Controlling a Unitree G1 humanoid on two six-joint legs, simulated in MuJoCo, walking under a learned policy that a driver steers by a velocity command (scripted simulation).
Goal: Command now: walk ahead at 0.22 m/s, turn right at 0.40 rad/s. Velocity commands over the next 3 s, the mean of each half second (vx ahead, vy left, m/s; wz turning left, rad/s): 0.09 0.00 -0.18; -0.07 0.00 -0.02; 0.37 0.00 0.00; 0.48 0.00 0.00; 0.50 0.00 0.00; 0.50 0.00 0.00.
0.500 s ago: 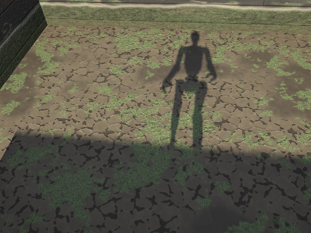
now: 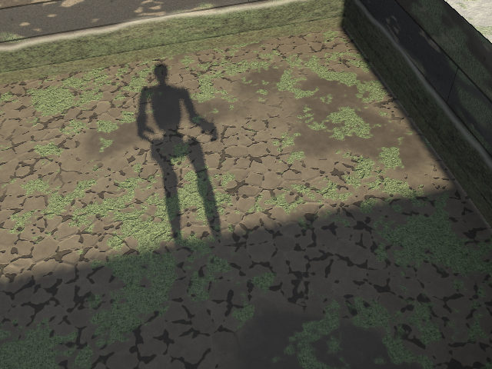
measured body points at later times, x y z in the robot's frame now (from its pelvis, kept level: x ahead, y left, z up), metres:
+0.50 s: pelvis +0.00 +0.02 +0.02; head +0.01 +0.03 +0.47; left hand +0.15 +0.25 -0.10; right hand +0.14 -0.20 -0.08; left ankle +0.03 +0.10 -0.72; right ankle +0.04 -0.11 -0.72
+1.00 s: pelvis -0.02 +0.02 +0.02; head -0.03 +0.03 +0.47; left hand +0.15 +0.24 -0.09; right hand +0.11 -0.21 -0.08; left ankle +0.02 +0.10 -0.72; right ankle +0.03 -0.11 -0.71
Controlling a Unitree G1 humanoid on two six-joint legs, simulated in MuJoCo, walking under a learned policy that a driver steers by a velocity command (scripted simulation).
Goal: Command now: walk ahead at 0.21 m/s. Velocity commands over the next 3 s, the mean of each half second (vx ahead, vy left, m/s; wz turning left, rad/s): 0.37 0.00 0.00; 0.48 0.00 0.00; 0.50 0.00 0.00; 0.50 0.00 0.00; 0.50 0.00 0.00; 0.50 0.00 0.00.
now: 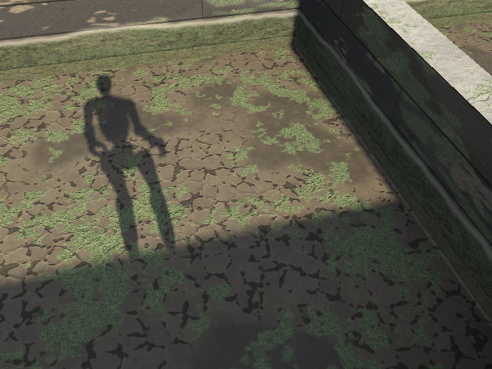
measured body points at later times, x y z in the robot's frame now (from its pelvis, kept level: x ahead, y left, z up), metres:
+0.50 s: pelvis +0.06 -0.01 -0.02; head +0.05 +0.00 +0.43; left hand +0.23 +0.22 -0.11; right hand +0.20 -0.23 -0.12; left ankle +0.05 +0.08 -0.74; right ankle +0.01 -0.11 -0.74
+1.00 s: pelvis +0.06 -0.02 -0.02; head +0.06 -0.02 +0.43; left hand +0.23 +0.19 -0.12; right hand +0.23 -0.23 -0.12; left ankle +0.05 +0.08 -0.74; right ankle +0.01 -0.10 -0.74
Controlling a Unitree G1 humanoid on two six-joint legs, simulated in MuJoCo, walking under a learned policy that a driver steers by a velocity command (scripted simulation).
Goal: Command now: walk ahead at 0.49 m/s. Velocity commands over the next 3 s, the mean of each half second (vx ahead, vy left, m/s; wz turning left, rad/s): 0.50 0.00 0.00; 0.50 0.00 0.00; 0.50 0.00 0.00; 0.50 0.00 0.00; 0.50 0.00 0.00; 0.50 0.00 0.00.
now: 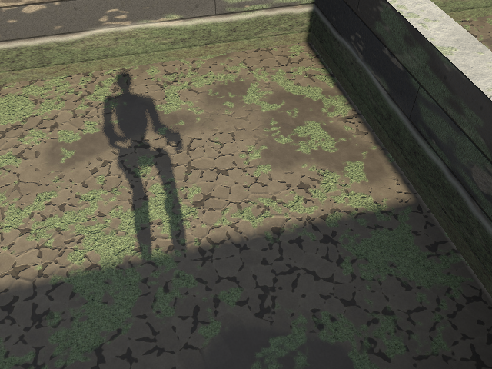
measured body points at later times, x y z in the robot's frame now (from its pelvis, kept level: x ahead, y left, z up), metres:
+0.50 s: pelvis -0.01 +0.00 +0.00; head -0.02 +0.01 +0.45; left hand +0.18 +0.22 -0.08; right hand +0.17 -0.20 -0.08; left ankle -0.01 +0.10 -0.72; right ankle -0.05 -0.08 -0.72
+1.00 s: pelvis +0.00 +0.00 +0.00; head +0.00 +0.00 +0.45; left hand +0.18 +0.22 -0.09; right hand +0.17 -0.20 -0.09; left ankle -0.01 +0.10 -0.72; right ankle -0.05 -0.08 -0.72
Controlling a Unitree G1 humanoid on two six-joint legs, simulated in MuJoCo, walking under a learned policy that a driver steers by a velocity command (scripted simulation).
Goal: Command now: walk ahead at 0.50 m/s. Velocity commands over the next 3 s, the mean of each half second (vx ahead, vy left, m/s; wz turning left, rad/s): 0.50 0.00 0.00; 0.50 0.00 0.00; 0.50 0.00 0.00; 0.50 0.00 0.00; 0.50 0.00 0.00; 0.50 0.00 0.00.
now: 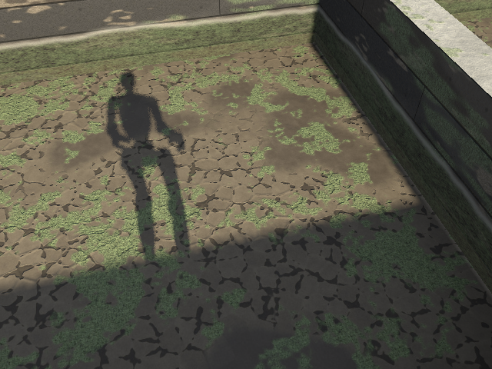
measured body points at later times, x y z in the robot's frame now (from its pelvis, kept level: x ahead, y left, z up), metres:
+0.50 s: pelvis +0.00 +0.00 +0.00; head -0.01 +0.00 +0.45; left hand +0.18 +0.21 -0.08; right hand +0.17 -0.21 -0.09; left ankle -0.02 +0.10 -0.72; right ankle -0.06 -0.09 -0.72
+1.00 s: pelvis +0.00 +0.00 +0.00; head -0.01 +0.00 +0.45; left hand +0.17 +0.21 -0.09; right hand +0.16 -0.21 -0.09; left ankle -0.02 +0.10 -0.72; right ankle -0.06 -0.09 -0.72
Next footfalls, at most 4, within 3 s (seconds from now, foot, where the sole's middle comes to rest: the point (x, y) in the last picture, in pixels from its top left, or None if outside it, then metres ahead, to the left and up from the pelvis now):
none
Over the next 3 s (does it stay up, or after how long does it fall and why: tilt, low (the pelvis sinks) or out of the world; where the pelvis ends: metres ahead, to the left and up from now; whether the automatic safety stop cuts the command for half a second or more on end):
stays up -0.01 0.00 0.00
